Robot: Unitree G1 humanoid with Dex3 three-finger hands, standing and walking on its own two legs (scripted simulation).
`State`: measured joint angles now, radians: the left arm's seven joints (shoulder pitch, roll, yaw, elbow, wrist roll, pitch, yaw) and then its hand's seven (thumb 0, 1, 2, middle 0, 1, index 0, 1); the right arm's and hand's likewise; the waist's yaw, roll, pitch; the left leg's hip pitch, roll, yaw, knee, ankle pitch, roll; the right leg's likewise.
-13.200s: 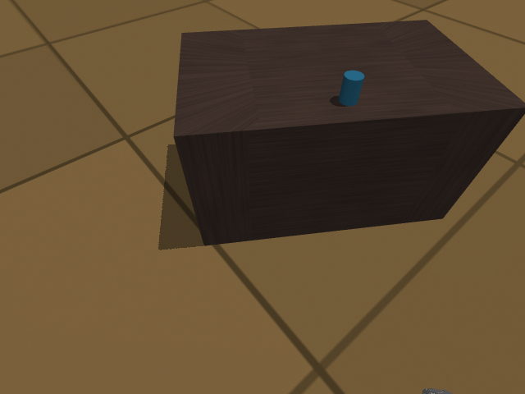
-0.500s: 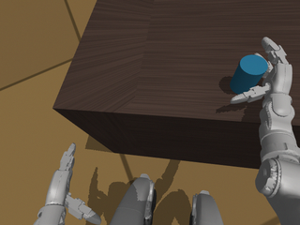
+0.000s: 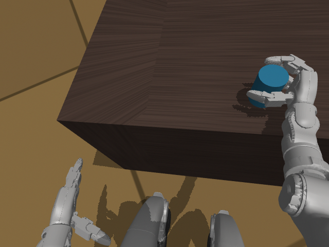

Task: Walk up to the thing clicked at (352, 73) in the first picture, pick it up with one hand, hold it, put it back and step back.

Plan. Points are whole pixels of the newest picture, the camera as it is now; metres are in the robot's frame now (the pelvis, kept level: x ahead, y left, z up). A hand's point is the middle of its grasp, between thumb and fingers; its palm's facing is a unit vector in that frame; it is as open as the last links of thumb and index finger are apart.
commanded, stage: close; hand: right
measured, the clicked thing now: (266, 87) +0.50 -0.17 +0.02
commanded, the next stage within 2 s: settle in 0.06 s
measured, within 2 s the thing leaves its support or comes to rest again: leaves its support in 0.24 s
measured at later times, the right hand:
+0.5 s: hand (282, 78) +0.49 -0.18 +0.07, palm faces +0.12 +0.99 -0.02, open 9.6 cm
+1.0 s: hand (282, 64) +0.49 -0.17 +0.11, palm faces +0.10 +1.00 -0.02, open 9.7 cm
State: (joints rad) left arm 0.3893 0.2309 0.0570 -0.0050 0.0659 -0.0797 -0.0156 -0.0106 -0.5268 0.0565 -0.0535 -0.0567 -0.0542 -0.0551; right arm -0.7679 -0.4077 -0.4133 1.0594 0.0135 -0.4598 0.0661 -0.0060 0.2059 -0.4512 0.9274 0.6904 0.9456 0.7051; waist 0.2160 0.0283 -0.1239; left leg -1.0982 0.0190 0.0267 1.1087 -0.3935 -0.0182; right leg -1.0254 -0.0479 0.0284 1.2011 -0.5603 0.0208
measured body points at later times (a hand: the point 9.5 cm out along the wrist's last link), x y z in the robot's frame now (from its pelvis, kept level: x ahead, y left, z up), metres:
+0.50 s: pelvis +0.00 +0.00 +0.02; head +0.11 -0.03 +0.45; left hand +0.15 +0.26 +0.00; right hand +0.47 -0.23 +0.08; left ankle +0.07 +0.14 -0.64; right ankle +0.00 -0.13 -0.64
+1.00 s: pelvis +0.01 +0.00 +0.04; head +0.11 -0.01 +0.48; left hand +0.16 +0.27 +0.01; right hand +0.48 -0.22 +0.11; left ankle +0.07 +0.14 -0.64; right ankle +0.00 -0.13 -0.64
